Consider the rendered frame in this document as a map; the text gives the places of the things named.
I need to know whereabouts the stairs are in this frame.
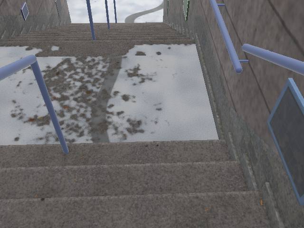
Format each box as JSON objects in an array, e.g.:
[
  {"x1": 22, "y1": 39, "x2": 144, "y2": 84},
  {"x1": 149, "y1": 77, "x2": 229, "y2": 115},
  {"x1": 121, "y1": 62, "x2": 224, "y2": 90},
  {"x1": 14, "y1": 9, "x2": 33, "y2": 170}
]
[
  {"x1": 0, "y1": 140, "x2": 272, "y2": 228},
  {"x1": 0, "y1": 22, "x2": 190, "y2": 42}
]

